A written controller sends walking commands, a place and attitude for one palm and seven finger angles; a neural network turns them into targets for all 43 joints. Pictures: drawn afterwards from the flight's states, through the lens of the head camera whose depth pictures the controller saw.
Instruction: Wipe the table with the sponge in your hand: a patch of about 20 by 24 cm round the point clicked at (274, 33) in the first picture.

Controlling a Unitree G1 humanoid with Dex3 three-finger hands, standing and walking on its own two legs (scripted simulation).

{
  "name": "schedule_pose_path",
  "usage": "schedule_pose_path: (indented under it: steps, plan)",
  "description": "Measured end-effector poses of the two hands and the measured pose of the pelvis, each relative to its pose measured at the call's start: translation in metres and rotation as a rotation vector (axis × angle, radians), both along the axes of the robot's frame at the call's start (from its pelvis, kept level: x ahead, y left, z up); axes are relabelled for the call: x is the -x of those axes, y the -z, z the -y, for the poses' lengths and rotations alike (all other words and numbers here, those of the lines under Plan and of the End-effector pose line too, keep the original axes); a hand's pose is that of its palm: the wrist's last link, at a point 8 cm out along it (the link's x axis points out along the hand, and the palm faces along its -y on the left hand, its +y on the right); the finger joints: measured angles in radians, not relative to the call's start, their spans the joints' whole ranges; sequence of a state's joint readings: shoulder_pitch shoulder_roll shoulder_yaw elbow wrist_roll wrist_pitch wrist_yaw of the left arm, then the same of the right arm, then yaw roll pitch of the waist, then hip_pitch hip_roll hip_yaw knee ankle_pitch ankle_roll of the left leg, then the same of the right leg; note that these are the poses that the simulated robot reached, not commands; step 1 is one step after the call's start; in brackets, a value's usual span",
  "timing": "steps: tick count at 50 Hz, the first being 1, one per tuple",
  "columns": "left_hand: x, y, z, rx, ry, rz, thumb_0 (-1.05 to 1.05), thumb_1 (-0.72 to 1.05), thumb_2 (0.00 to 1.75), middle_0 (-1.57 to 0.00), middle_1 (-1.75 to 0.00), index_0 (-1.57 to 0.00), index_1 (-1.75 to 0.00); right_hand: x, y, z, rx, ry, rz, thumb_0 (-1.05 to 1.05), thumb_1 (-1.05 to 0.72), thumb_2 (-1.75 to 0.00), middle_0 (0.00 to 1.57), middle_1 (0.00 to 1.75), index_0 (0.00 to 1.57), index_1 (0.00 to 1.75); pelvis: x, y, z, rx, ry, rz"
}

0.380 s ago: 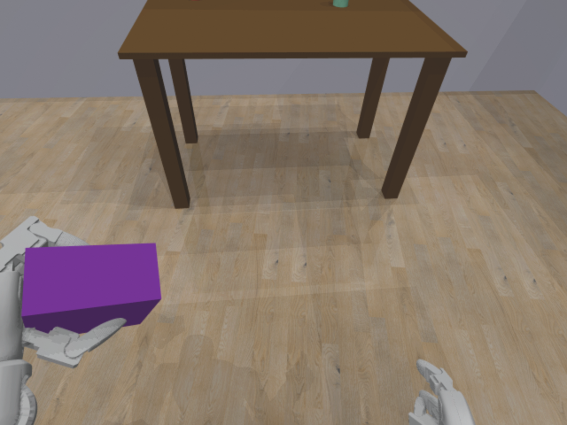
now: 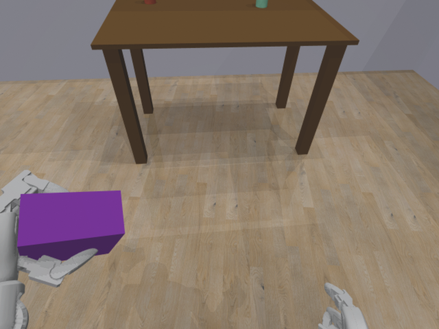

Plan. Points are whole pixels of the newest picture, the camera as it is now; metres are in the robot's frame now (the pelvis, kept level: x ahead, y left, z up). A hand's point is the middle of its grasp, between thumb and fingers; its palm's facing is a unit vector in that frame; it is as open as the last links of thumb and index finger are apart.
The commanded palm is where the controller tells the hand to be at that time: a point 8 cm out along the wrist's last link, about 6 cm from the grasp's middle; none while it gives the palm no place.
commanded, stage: look at it before walking up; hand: left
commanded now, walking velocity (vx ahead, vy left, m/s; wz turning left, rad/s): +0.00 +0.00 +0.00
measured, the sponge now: (86, 227) +0.22 +0.21 +0.14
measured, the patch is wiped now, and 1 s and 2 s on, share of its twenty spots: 0.00 0.00 0.00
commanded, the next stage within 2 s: walk to a spot facing it in 0.02 s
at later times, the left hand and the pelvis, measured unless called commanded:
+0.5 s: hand (52, 218) +0.22 +0.25 +0.16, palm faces +0.47 -0.80 -0.37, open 10.5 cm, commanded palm +0.16 +0.29 +0.18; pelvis +0.03 +0.00 -0.01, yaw +4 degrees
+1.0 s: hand (113, 154) +0.36 +0.21 +0.16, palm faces +0.45 -0.76 -0.47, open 10.5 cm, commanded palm +0.28 +0.25 +0.18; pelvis +0.15 -0.04 -0.02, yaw +6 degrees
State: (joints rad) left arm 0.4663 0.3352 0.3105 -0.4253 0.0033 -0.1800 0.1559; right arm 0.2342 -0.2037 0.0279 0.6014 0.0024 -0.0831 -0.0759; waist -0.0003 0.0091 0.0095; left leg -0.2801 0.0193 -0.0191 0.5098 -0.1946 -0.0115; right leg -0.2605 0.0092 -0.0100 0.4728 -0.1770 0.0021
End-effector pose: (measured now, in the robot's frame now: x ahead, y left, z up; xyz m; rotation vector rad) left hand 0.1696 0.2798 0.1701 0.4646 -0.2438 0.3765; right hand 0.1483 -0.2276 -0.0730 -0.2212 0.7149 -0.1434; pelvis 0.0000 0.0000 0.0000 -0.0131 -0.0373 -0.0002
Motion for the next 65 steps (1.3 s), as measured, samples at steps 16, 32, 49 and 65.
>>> schedule_pose_path:
  steps: [16, 32, 49, 65]
  plan:
    - [0.000, -0.002, 0.000, -0.010, -0.013, 0.015, 0.00, -0.51, 1.00, -0.69, -1.36, -0.69, -1.36, 0.004, 0.004, 0.005, 0.025, 0.012, -0.020, 0.01, -0.90, -0.90, 0.20, 0.30, 0.21, 0.30, -0.003, 0.003, 0.000, 0.003, -0.020, -0.006]
    - [-0.032, 0.007, -0.031, -0.020, -0.089, 0.072, 0.00, -0.51, 1.00, -0.69, -1.36, -0.69, -1.36, -0.050, 0.021, -0.013, 0.038, -0.025, -0.074, 0.01, -0.90, -0.90, 0.20, 0.30, 0.21, 0.30, -0.054, 0.015, -0.012, -0.020, -0.074, 0.009]
    - [-0.138, -0.005, 0.031, -0.111, -0.052, -0.004, 0.00, -0.51, 1.00, -0.69, -1.36, -0.69, -1.36, -0.165, 0.039, 0.011, -0.068, -0.090, -0.076, 0.01, -0.90, -0.90, 0.21, 0.30, 0.21, 0.30, -0.146, 0.017, 0.039, 0.002, -0.101, -0.025]
    - [-0.218, -0.016, 0.010, -0.108, -0.115, 0.100, 0.00, -0.51, 1.00, -0.69, -1.36, -0.69, -1.36, -0.289, 0.011, 0.039, 0.091, -0.078, -0.045, 0.01, -0.91, -0.90, 0.20, 0.30, 0.20, 0.30, -0.254, 0.017, 0.027, -0.042, -0.121, -0.017]
